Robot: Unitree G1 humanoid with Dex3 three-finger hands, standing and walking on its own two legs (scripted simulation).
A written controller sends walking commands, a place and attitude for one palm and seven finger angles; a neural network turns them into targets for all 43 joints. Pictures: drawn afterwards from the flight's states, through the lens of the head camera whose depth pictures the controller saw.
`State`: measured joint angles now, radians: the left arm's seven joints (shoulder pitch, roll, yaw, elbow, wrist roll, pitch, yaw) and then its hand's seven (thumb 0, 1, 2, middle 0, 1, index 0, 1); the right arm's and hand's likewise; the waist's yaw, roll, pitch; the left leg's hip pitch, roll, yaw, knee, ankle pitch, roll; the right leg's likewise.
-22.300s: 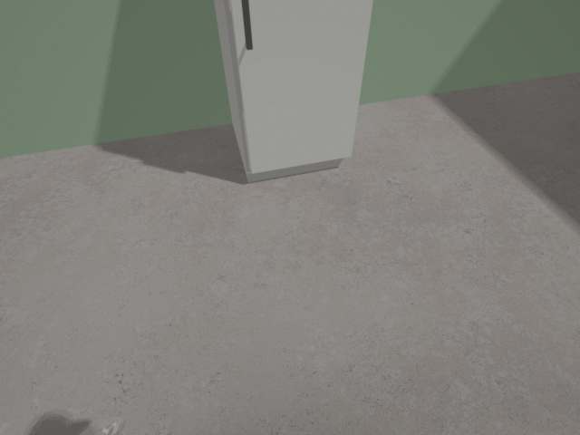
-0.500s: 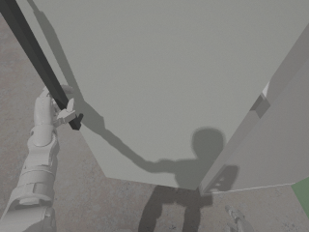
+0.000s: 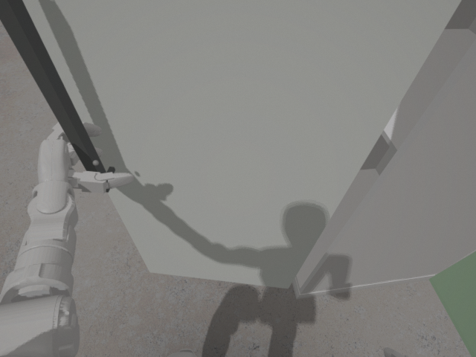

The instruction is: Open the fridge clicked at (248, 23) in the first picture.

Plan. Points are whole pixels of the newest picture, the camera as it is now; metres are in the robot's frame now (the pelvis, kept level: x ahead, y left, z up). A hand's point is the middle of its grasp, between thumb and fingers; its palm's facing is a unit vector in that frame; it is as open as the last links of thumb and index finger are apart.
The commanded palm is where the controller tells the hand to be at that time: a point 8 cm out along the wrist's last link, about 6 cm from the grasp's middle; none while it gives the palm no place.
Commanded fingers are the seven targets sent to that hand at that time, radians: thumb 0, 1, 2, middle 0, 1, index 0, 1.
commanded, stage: loosen the grip on the handle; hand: left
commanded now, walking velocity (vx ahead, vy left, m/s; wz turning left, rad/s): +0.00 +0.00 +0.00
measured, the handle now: (70, 103) +0.46 +0.28 +0.17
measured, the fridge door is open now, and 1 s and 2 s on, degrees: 76 75 75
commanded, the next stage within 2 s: slip the hand off the handle in 0.22 s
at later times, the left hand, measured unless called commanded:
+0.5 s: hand (75, 161) +0.43 +0.31 +0.07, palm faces +0.34 -0.91 -0.23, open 14.0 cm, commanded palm +0.39 +0.34 +0.08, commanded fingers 0.00 -0.55 0.20 -0.25 -1.15 -0.25 -1.15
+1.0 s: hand (40, 161) +0.42 +0.36 +0.08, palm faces +0.33 -0.92 -0.23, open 14.7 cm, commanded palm +0.37 +0.39 +0.08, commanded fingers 0.00 -0.55 0.20 -0.25 -1.15 -0.25 -1.15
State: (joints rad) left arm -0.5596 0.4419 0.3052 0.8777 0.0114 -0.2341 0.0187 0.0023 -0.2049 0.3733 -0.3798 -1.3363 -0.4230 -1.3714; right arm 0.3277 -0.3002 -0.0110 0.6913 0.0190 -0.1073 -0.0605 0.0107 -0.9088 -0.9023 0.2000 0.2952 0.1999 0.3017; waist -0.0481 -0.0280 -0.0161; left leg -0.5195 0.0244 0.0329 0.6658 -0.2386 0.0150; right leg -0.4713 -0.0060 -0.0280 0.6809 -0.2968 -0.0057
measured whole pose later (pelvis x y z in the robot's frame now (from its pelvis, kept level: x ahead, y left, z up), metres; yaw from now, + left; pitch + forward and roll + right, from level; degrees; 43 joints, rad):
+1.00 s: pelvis +0.04 +0.02 -0.01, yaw +0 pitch +11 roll -3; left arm -0.45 0.60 0.50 0.84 -0.06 -0.25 -0.21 -0.01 -0.54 0.20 -0.25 -1.15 -0.25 -1.15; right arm 0.34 -0.26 0.01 0.66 0.01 -0.03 -0.08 0.01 -0.91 -0.90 0.20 0.30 0.20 0.30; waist -0.04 0.00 -0.09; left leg -0.65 0.03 0.01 0.81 -0.36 0.02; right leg -0.56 0.01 -0.04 0.75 -0.38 0.01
